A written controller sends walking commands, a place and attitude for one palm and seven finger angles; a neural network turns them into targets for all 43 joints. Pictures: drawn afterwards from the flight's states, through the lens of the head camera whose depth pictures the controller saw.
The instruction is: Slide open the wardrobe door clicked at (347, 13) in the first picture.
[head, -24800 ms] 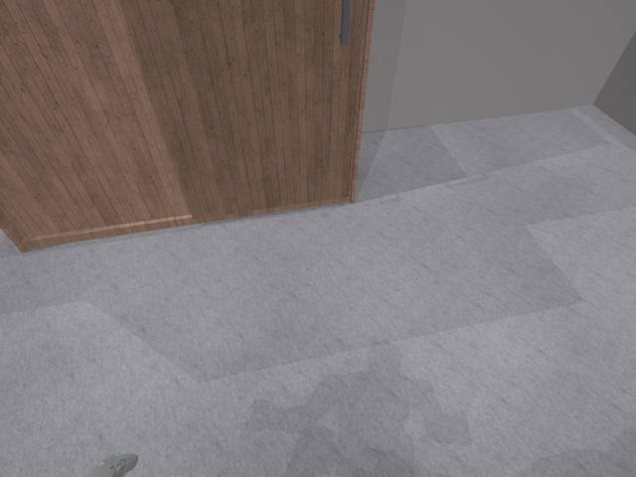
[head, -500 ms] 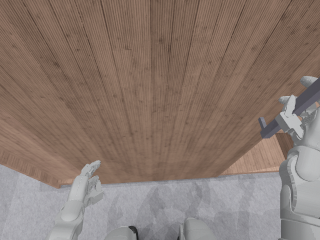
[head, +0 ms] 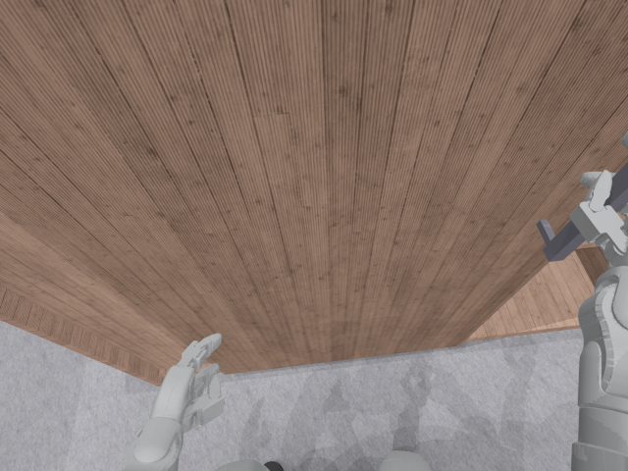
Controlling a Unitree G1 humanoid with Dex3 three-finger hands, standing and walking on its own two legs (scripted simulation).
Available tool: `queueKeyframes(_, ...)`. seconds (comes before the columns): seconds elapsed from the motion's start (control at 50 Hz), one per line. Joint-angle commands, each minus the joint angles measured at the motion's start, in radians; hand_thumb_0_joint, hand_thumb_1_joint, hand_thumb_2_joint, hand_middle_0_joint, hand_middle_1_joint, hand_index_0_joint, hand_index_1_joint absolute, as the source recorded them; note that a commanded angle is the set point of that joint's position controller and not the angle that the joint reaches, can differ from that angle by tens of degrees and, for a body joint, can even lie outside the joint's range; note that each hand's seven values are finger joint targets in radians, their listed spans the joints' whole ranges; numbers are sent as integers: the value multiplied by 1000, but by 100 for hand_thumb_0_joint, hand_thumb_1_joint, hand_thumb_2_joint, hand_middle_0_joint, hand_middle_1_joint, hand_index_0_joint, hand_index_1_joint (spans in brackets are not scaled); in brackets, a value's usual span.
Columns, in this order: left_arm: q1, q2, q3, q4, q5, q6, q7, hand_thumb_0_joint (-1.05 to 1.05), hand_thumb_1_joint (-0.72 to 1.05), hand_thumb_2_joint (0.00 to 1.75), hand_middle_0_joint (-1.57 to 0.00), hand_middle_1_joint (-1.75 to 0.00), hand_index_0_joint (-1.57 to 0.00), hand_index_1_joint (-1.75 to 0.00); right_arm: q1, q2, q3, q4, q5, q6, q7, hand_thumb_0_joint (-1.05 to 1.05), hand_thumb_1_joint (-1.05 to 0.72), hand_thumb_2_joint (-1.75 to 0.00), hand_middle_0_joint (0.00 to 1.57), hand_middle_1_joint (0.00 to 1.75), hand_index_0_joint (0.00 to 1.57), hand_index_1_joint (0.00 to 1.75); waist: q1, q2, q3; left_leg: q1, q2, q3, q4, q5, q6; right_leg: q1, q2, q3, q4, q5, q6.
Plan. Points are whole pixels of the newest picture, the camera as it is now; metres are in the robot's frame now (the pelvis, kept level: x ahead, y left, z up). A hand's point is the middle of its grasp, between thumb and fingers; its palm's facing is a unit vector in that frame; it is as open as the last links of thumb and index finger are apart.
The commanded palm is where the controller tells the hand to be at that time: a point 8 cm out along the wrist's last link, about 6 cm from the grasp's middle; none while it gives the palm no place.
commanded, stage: step sideways, sliding the door along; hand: right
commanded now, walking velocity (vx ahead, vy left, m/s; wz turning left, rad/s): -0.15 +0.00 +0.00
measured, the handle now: (610, 176) +0.37 -0.35 +0.12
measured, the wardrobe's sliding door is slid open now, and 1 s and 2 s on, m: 0.49 0.49 0.49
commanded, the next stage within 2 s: stop walking and hold the door there in 0.22 s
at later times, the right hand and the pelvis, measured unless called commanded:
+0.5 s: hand (600, 215) +0.33 -0.32 +0.12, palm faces +0.46 +0.86 -0.22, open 6.8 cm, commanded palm +0.28 -0.33 +0.10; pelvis +0.03 -0.03 +0.01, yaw +1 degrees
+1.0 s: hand (597, 212) +0.33 -0.32 +0.12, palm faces +0.52 +0.81 -0.27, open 6.8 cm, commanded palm +0.28 -0.34 +0.10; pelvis +0.02 -0.02 -0.01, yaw +4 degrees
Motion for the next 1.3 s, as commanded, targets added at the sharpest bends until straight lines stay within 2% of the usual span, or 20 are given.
queueKeyframes(0.0,-62,123,46,-133,-31,-34,40,0,90,90,-20,-30,-20,-30,-264,-112,249,-436,-80,-186,82,0,-90,-90,45,140,45,140,150,59,-510,261,252,-162,-93,1015,75,-24,132,-85,337,-20,-60)
queueKeyframes(0.04,-26,144,57,-91,-34,-31,67,0,90,90,-20,-30,-20,-30,-172,-143,169,-403,-63,-172,58,0,-90,-90,45,140,45,140,99,271,-574,359,379,-300,14,1323,168,-261,235,40,599,-452,-71)
queueKeyframes(0.1,-49,132,27,-59,-40,-18,92,0,90,90,-20,-30,-20,-30,-202,-38,228,-476,-55,-179,30,0,-90,-90,45,140,45,140,131,204,-589,471,342,-219,128,1229,190,-297,214,56,299,-322,-85)
queueKeyframes(0.14,-48,149,49,-66,-29,1,103,0,90,90,-20,-30,-20,-30,-214,-8,275,-537,-59,-196,37,0,-90,-90,45,140,45,140,158,117,-593,201,228,-108,199,823,105,43,178,7,10,170,-86)
queueKeyframes(0.16,-57,196,75,-92,-27,-1,102,0,90,90,-20,-30,-20,-30,-210,34,324,-579,-45,-197,47,0,-90,-90,45,140,45,140,150,-78,-603,-81,119,-51,277,338,9,267,-51,244,11,790,-186)
queueKeyframes(0.18,-72,216,83,-115,-37,0,83,0,90,90,-20,-30,-20,-30,-186,72,374,-569,-47,-190,57,0,-90,-90,45,140,45,140,128,-253,-605,-230,72,-103,432,-371,-2,363,-234,361,-37,1095,-281)
queueKeyframes(0.2,-60,211,86,-110,-26,-19,60,0,90,90,-20,-30,-20,-30,-226,118,402,-571,-73,-193,68,0,-90,-90,45,140,45,140,129,-196,-578,-290,34,-138,588,-449,9,360,-213,312,-20,1036,-279)
queueKeyframes(0.3,-27,189,79,-103,-15,-72,33,0,90,90,-20,-30,-20,-30,-188,167,481,-635,-88,-146,81,0,-90,-90,45,140,45,140,146,-233,-502,-306,34,-34,588,-264,20,385,-25,69,-17,1013,-160)
queueKeyframes(0.32,49,303,121,9,-6,-9,63,0,90,90,-20,-30,-20,-30,52,-594,-311,-189,-79,-149,37,0,-90,-90,45,140,45,140,110,-212,-527,-338,28,-27,628,-223,1,393,-36,42,-45,1011,-154)
queueKeyframes(0.34,62,224,98,-68,4,11,64,0,90,90,-20,-30,-20,-30,54,-321,-82,-255,-91,-136,51,0,-90,-90,45,140,45,140,120,-174,-509,-318,5,-17,576,-251,4,355,-31,108,-26,1024,-164)
queueKeyframes(0.36,19,200,79,-83,3,4,58,0,90,90,-20,-30,-20,-30,-18,-163,68,-404,-75,-142,78,0,-90,-90,45,140,45,140,145,-264,-484,-345,-5,-1,521,-222,0,394,-25,67,-42,1039,-130)
queueKeyframes(0.4,16,184,64,-87,2,-9,57,0,90,90,-20,-30,-20,-30,38,-129,101,-407,-70,-133,86,0,-90,-90,45,140,45,140,145,-321,-457,-309,-17,21,446,-165,7,389,-4,35,-63,1006,-100)
queueKeyframes(0.64,-3,201,22,-90,3,19,85,0,90,90,-20,-30,-20,-30,195,-218,1,-231,-60,-89,58,0,-90,-90,45,140,45,140,136,-175,-381,-60,19,3,8,-8,25,184,-29,34,-86,693,-148)
queueKeyframes(0.68,-12,205,20,-86,0,30,94,0,90,90,-20,-30,-20,-30,221,-254,-41,-172,-67,-96,50,0,-90,-90,45,140,45,140,130,-98,-404,95,59,-37,-91,262,41,69,18,1,3,535,-121)
queueKeyframes(0.74,38,206,36,-67,-13,39,108,0,90,90,-20,-30,-20,-30,225,-292,-102,-73,-62,-112,37,0,-90,-90,45,140,45,140,147,128,-459,201,292,-317,-27,953,178,-141,192,16,251,-46,-65)
queueKeyframes(0.8,17,210,35,-49,-22,43,115,0,90,90,-20,-30,-20,-30,172,-291,-96,-21,-63,-113,29,0,-90,-90,45,140,45,140,137,197,-460,245,346,-298,-40,886,194,-235,224,105,304,-284,-100)
queueKeyframes(0.88,-10,216,35,-14,-13,58,141,0,90,90,-20,-30,-20,-30,141,-314,-115,17,-63,-122,18,0,-90,-90,45,140,45,140,147,48,-410,100,227,-171,-47,533,105,-57,221,41,16,28,-105)
queueKeyframes(0.92,-11,234,50,-21,-16,56,142,0,90,90,-20,-30,-20,-30,108,-275,-57,-17,-60,-126,25,0,-90,-90,45,140,45,140,132,22,-396,0,156,-137,-57,240,49,19,145,78,-29,274,-122)
queueKeyframes(0.96,-12,238,44,-28,-14,58,137,0,90,90,-20,-30,-20,-30,126,-236,-16,39,-70,-125,37,0,-90,-90,45,140,45,140,136,-39,-298,-71,110,-136,-105,-32,38,-50,111,114,-101,121,-141)
queueKeyframes(1.28,25,238,41,2,-19,39,129,0,90,90,-20,-30,-20,-30,27,-222,23,149,-84,-167,34,0,-90,-90,45,140,45,140,131,1,-318,-46,92,-134,-144,-102,40,-64,129,84,-175,-96,-142)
